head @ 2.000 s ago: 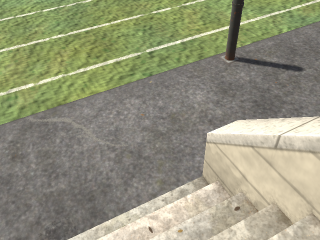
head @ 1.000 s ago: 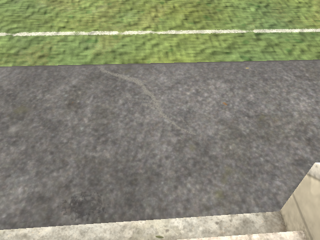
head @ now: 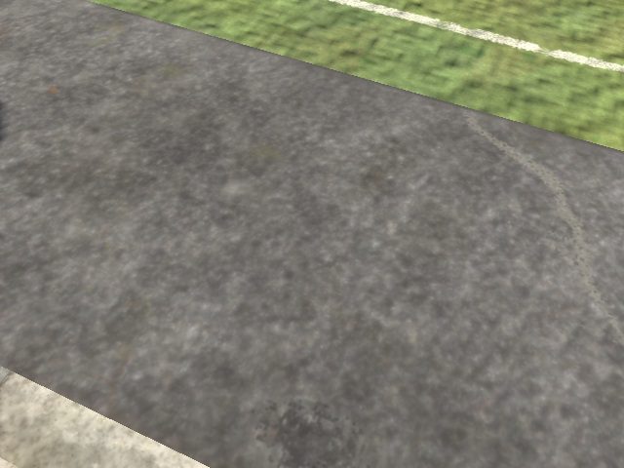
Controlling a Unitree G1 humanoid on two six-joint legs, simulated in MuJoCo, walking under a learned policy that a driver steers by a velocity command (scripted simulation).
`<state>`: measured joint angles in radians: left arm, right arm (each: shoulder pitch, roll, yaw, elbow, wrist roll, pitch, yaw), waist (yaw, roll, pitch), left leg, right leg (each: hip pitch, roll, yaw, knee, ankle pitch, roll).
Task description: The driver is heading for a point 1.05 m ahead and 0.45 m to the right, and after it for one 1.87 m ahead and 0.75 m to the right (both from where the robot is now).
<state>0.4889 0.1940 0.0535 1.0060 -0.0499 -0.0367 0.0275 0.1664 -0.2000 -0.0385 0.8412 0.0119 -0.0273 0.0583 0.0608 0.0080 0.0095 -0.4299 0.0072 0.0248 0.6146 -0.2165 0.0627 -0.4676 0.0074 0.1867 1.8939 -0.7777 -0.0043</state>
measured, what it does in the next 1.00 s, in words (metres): goes down, turning right: right foot 0.19 m lower, then left foot 0.22 m lower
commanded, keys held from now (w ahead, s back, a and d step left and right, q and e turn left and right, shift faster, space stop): w+e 1.00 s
